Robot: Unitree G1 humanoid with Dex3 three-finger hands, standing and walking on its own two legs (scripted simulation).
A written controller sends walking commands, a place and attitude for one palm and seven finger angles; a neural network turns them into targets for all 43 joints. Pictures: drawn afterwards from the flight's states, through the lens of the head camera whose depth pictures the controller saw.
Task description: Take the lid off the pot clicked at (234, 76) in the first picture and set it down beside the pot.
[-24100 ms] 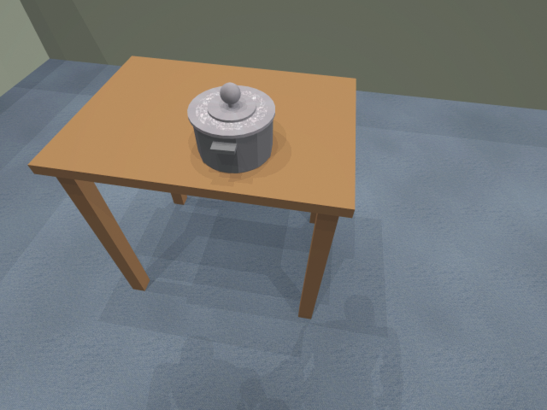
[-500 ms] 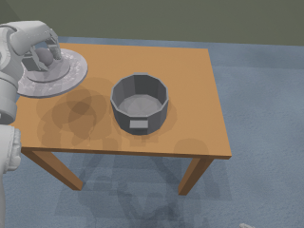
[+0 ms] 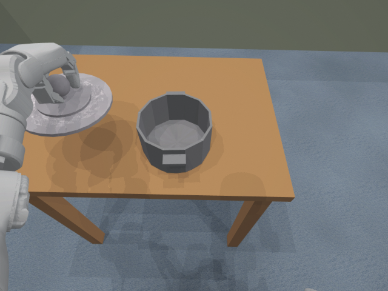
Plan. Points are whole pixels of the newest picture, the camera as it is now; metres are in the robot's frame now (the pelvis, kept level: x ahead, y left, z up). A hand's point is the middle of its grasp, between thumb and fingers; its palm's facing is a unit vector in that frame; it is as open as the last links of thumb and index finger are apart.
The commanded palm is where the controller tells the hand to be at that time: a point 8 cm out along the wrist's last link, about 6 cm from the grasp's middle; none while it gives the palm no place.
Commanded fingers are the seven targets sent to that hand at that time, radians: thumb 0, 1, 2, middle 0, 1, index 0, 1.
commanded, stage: lower the lid onto the table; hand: left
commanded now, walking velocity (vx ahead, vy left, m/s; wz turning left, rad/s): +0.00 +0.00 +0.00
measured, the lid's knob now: (58, 85) +0.49 +0.27 +0.14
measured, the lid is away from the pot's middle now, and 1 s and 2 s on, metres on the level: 0.23 0.23 0.24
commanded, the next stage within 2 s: none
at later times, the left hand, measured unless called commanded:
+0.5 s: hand (58, 102) +0.47 +0.28 +0.12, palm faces -0.43 -0.07 -0.90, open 7.3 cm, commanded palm +0.49 +0.27 +0.19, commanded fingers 0.00 0.72 0.89 -0.97 -1.06 -0.89 -1.04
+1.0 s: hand (66, 111) +0.47 +0.27 +0.09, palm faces -0.46 -0.06 -0.89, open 7.2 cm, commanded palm +0.49 +0.27 +0.15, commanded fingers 0.00 0.72 0.89 -0.97 -1.06 -0.89 -1.04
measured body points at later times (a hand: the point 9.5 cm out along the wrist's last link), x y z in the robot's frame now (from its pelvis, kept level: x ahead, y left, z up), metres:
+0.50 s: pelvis +0.00 +0.00 +0.00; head +0.08 +0.00 +0.44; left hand +0.49 +0.28 +0.17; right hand +0.05 -0.29 -0.12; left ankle +0.00 +0.06 -0.74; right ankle -0.03 -0.15 -0.74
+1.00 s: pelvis +0.01 +0.00 +0.00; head +0.09 +0.00 +0.44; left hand +0.49 +0.27 +0.14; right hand +0.05 -0.28 -0.13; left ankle +0.00 +0.06 -0.74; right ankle -0.03 -0.15 -0.74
